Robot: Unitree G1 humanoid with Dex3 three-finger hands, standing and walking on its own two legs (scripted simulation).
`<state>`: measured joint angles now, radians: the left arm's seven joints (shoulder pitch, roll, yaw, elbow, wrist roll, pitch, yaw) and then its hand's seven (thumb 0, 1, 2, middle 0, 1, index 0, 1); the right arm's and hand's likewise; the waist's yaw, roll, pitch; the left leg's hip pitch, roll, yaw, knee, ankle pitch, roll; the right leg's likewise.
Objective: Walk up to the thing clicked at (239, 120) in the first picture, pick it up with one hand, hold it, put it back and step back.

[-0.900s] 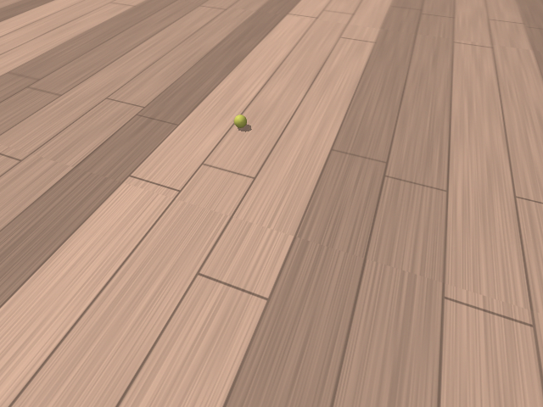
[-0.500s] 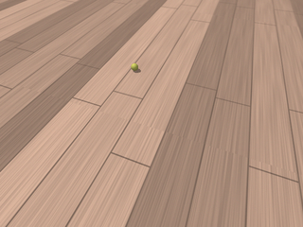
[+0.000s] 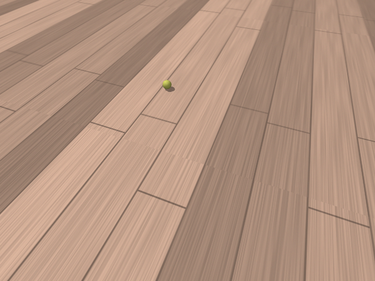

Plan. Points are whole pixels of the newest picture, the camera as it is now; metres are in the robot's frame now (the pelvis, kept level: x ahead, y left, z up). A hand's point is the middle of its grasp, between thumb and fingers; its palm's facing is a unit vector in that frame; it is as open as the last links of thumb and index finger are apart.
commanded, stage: stand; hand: left
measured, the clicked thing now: (167, 84) +1.80 +0.28 -0.74
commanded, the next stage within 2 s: walk up in 0.22 s
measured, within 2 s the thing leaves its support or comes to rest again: neither
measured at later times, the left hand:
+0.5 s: hand out of the picture +0.13 +0.26 -0.14, palm faces -0.04 -0.90 -0.42, open 7.4 cm
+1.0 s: hand (112, 233) +0.27 +0.24 -0.18, palm faces +0.08 -0.93 -0.35, open 7.4 cm
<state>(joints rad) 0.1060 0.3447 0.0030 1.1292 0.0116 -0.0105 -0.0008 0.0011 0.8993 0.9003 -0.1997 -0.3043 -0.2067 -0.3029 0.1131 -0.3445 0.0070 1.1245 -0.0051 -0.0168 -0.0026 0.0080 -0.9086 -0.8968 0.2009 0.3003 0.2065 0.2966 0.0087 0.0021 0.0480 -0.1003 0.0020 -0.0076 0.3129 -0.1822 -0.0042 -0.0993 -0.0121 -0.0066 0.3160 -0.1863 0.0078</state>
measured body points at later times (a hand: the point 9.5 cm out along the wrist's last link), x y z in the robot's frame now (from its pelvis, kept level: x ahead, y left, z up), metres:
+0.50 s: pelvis +0.05 -0.04 -0.02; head +0.05 -0.06 +0.43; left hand +0.13 +0.30 -0.11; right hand +0.08 -0.37 -0.15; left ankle -0.01 +0.12 -0.75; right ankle +0.10 -0.17 -0.75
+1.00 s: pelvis +0.29 -0.03 -0.03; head +0.32 -0.02 +0.42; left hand +0.27 +0.29 -0.16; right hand +0.47 -0.33 -0.12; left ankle +0.38 +0.08 -0.75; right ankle +0.12 -0.17 -0.70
